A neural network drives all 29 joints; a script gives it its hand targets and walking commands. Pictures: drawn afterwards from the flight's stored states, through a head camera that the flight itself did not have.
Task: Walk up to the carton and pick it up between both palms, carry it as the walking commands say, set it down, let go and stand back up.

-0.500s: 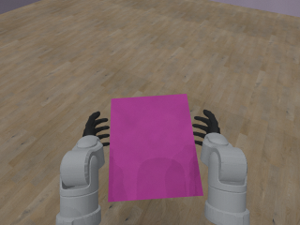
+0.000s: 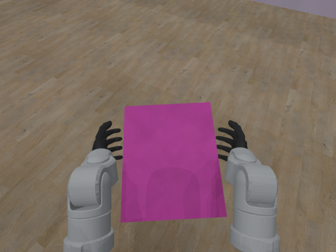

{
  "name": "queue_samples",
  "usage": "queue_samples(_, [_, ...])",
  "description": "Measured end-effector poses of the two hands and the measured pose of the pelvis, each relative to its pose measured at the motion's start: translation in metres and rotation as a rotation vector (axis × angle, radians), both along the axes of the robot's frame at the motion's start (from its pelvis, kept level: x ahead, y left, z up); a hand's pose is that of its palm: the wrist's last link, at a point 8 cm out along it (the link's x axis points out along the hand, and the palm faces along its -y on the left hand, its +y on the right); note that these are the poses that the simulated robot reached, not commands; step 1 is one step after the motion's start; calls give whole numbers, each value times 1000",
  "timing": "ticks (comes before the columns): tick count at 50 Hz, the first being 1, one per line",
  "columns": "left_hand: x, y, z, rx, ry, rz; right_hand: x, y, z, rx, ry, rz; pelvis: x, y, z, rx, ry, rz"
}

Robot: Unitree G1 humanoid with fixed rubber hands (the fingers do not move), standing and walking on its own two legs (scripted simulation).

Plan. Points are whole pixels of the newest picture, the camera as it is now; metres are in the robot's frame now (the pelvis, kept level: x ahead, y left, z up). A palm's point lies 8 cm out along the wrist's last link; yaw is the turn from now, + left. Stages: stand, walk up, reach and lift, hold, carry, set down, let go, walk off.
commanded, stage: carry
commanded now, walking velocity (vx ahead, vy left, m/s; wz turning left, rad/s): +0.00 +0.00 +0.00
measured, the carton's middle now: (170, 162) +0.33 +0.00 +0.01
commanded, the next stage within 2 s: none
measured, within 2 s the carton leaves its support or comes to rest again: neither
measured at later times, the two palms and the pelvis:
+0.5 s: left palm (130, 82) +0.59 +0.12 +0.05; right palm (218, 87) +0.58 -0.16 +0.04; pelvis +0.30 -0.01 -0.06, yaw -1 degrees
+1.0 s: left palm (129, 30) +0.95 +0.17 +0.04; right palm (195, 30) +0.96 -0.12 +0.04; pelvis +0.66 +0.02 -0.03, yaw +1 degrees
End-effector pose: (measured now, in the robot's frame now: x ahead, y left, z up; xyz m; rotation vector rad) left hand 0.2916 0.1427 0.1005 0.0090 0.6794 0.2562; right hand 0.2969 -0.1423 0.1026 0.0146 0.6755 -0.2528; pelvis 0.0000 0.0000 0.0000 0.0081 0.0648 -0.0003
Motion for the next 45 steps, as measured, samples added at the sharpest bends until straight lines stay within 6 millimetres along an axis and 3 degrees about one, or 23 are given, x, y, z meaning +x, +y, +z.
queue_samples(6, [56,-15,3,15,5,-1,56,-15,-3,20,6,6,58,-13,-3,19,39,3])
queue_samples(12, [116,-12,-12,13,7,4,118,-13,-17,15,8,11,117,-12,-16,24,53,8])
queue_samples(17, [178,-6,-26,9,-9,-6,178,-6,-26,3,-13,8,177,-6,-28,0,74,0])
queue_samples(21, [235,-13,-31,46,-17,-52,224,-14,-44,46,-20,-30,231,0,-39,-32,63,-31])
queue_samples(26, [309,-16,-51,31,-36,-32,305,-18,-64,43,-37,-7,312,-10,-60,-30,20,-1])
queue_samples(34, [414,7,-82,-26,60,27,429,4,-76,-16,55,82,421,-12,-40,-23,39,53])
queue_samples(39, [486,24,-72,-21,-27,55,507,23,-70,-6,-20,90,496,2,-46,-30,3,60])
queue_samples(45, [580,31,-57,-1,-15,8,595,29,-52,-13,-22,71,590,17,-31,-41,32,24])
